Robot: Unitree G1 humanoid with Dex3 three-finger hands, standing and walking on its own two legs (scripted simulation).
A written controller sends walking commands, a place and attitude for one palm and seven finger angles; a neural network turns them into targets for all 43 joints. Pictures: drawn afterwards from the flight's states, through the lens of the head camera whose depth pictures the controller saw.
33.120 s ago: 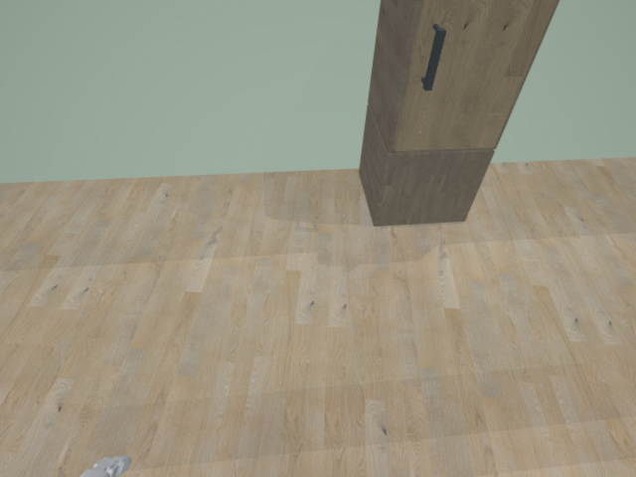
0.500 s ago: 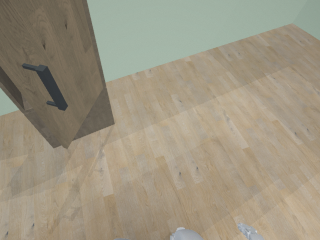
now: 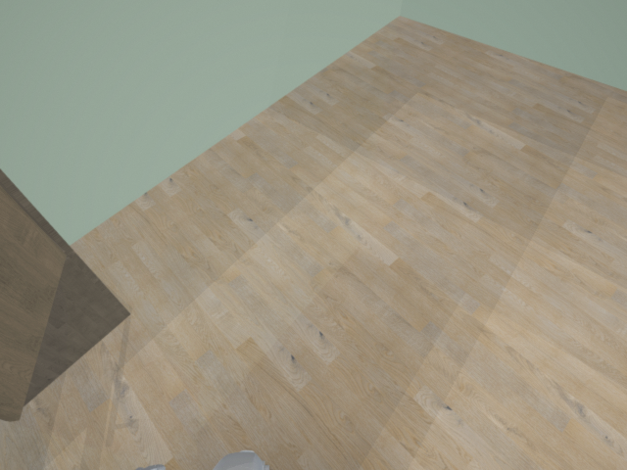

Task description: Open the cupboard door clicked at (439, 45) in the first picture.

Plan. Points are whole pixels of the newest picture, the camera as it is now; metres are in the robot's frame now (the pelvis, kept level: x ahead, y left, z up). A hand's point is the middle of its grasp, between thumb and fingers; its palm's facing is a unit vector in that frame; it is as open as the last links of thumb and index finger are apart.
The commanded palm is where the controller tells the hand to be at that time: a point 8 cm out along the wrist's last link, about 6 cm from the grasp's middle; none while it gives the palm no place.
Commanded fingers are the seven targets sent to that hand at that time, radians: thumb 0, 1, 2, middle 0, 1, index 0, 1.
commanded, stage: walk to a spot facing it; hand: left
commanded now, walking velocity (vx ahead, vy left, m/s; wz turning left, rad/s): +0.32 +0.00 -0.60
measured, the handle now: out of the picture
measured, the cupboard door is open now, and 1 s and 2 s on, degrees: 47 47 47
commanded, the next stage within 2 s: turn to face it in 1.30 s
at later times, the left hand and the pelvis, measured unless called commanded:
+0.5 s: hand (283, 314) +0.38 +0.08 -0.17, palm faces -0.35 -0.91 -0.22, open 7.4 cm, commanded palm none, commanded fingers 0.00 0.90 0.90 -0.20 -0.30 -0.20 -0.30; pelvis +0.18 -0.06 -0.03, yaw -18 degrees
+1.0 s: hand (298, 307) +0.41 +0.05 -0.19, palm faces -0.30 -0.94 -0.16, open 7.3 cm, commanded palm none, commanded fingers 0.00 0.90 0.90 -0.20 -0.30 -0.20 -0.30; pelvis +0.41 -0.13 -0.02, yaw -24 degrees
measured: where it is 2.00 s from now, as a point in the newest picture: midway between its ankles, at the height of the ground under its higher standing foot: (427, 306)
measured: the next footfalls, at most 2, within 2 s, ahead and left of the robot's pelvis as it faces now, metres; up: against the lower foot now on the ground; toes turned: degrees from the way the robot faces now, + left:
left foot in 0.10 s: +0.09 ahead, +0.14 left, +0.00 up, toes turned +0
right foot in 0.46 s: +0.26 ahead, -0.16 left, +0.00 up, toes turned -24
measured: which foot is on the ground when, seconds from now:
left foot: up 0.00-0.08, down 0.10-0.46, up 0.48-0.94, down 0.96-1.00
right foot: down 0.00-0.10, up 0.12-0.44, down 0.46-0.96, up 0.98-1.00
